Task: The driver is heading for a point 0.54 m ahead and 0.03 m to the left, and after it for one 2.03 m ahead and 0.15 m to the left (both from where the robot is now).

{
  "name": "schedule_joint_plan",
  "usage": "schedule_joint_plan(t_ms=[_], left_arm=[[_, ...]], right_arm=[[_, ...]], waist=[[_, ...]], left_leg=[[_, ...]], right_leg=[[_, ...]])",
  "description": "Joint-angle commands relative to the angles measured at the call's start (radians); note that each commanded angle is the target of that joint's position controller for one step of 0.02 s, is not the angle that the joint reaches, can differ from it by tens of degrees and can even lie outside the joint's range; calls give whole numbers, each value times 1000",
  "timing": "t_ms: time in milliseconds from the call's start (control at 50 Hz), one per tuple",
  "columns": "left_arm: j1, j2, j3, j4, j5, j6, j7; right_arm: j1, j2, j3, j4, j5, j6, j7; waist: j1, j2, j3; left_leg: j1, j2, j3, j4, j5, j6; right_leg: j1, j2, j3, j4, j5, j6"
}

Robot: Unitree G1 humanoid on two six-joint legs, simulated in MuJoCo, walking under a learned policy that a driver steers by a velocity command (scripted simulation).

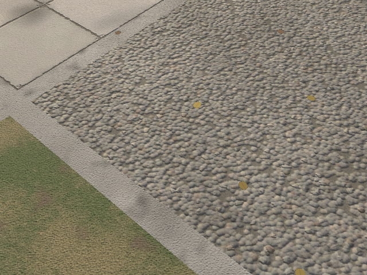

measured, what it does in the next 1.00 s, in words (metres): walks ahead: left foot, then right foot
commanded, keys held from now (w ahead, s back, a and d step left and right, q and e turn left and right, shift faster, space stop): w+e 0.16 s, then w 0.06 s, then no key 0.78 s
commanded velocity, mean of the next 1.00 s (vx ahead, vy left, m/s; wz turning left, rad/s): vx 0.22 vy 0.00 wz -0.23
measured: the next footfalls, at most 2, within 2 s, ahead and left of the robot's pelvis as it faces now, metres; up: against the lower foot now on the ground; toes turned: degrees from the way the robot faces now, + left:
left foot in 0.36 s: +0.38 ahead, +0.11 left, +0.00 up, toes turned -10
right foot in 0.74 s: +0.30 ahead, -0.09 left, +0.00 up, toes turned -9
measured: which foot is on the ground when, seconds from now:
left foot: up 0.00-0.34, down 0.36-1.00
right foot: down 0.00-0.36, up 0.38-0.72, down 0.74-1.00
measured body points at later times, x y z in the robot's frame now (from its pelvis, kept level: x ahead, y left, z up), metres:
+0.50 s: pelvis +0.25 +0.04 +0.00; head +0.29 +0.05 +0.45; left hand +0.33 +0.31 -0.14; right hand +0.34 -0.23 -0.11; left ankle +0.34 +0.11 -0.73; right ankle +0.12 -0.05 -0.65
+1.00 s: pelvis +0.28 +0.02 +0.01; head +0.28 +0.02 +0.46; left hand +0.38 +0.25 -0.14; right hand +0.26 -0.22 -0.14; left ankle +0.35 +0.11 -0.74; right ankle +0.26 -0.08 -0.74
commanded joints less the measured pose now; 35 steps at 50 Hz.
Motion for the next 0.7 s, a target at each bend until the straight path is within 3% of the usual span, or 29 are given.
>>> schedule_joint_plan(t_ms=[20, 60, 140, 240, 300, 320, 340, 360, 380, 400, 420, 440, 460, 500, 580, 660, 700], left_arm=[[41, 125, 26, -43, -9, -35, 3], [75, 144, 31, -38, -6, -38, 2], [153, 145, 32, -27, -6, -35, 1], [228, 132, 24, -6, 6, -35, 13], [209, 137, 19, -1, 11, -34, 27], [189, 147, 20, -4, 10, -38, 29], [160, 156, 20, -4, 0, -44, 28], [157, 128, 11, -23, -11, -53, 25], [289, 36, -6, -32, -37, -51, 32], [349, 96, 5, -7, -27, -38, 43], [291, 118, 9, 16, -1, -25, 43], [218, 101, 4, 7, 8, -20, 36], [178, 83, 0, 2, 9, -10, 28], [186, 57, -6, 16, 23, 22, 14], [164, 19, -25, 36, 17, 47, 15], [74, 27, -38, 45, 17, 64, 23], [63, 19, -45, 60, 20, 59, 26]], right_arm=[[72, -87, -21, -47, -16, 28, 6], [-3, -82, -19, -76, -14, 36, 9], [-163, -87, -16, -129, -6, 35, 13], [-278, -82, -4, -168, 2, 17, 22], [-197, -97, -7, -148, 1, -3, 14], [-112, -120, -16, -118, -1, -10, 7], [-1, -134, -23, -83, -5, -24, -2], [116, -177, -31, -61, -15, -41, -12], [190, -265, -49, -65, -23, -37, -13], [192, -242, -54, -57, 20, -14, -4], [115, -165, -36, -72, 34, -9, 1], [37, -98, -15, -76, 31, -8, 0], [10, -63, -1, -67, 28, -8, -4], [1, -70, 3, -41, 26, -9, -8], [-23, -90, 7, -9, 11, -12, -6], [14, -118, -1, 23, 12, 21, -6], [-5, -121, -3, 27, 19, 42, -9]], waist=[[-30, -11, -70], [-11, -29, -44], [53, -62, -22], [102, -74, -13], [62, -96, -38], [26, -104, -71], [-37, -82, -113], [-80, -34, -206], [-42, 199, -366], [-30, 207, -466], [-13, 58, -341], [-2, 26, -232], [7, 34, -169], [37, 84, -139], [64, 110, -156], [19, 140, -137], [33, 112, -94]], left_leg=[[-96, 29, -14, -84, 36, -31], [-138, 30, 0, -172, 111, -48], [-207, 12, -3, -364, 264, -58], [-190, -33, 17, -540, 329, -27], [-10, -87, 20, -642, 292, 24], [92, -113, 22, -672, 282, 44], [225, -112, 30, -764, 383, 65], [452, 19, -71, -747, 616, 97], [728, 344, -376, -643, 1185, 240], [738, 399, -555, -692, 1248, 334], [601, 337, -445, -738, 1112, 312], [498, 274, -337, -773, 1015, 271], [417, 225, -259, -815, 978, 238], [286, 158, -158, -865, 923, 206], [201, 123, -75, -889, 822, 209], [157, 112, -121, -933, 311, 198], [91, 102, -148, -940, 50, 174]], right_leg=[[95, -268, 303, -221, 347, -163], [79, -247, 299, -243, 303, -148], [145, -228, 322, -236, 271, -107], [259, -244, 317, -168, 451, -79], [266, -242, 303, -54, 704, -16], [267, -233, 306, 18, 795, 6], [257, -196, 279, 148, 809, 29], [135, -147, 263, 336, 574, 53], [-79, -7, 165, 681, -192, 89], [-172, 36, 163, 837, -432, 95], [-189, -14, 207, 864, -353, 104], [-208, -46, 194, 813, -311, 113], [-197, -74, 188, 753, -290, 122], [-91, -82, 153, 668, -238, 139], [8, -94, 102, 437, -206, 155], [71, -116, 52, 245, -164, 147], [134, -114, 33, 111, -94, 131]])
